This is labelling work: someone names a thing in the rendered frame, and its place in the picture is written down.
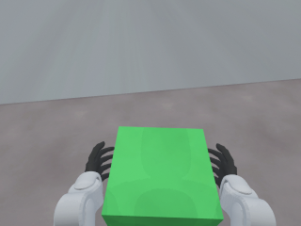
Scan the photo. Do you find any left robot forearm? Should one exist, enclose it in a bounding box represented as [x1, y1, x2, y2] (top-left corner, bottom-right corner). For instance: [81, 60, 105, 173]
[54, 171, 103, 226]

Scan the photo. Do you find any right robot forearm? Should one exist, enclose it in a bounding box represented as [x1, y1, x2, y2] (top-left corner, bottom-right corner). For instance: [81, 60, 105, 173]
[219, 174, 277, 226]

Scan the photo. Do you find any robot left hand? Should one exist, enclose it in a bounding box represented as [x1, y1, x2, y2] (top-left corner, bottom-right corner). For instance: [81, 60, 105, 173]
[85, 141, 115, 182]

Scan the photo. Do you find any robot right hand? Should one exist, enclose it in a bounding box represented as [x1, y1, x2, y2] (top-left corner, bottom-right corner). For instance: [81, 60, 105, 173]
[208, 143, 237, 188]

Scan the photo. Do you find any carton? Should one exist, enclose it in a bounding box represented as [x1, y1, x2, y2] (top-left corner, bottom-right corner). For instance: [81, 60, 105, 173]
[102, 126, 224, 226]

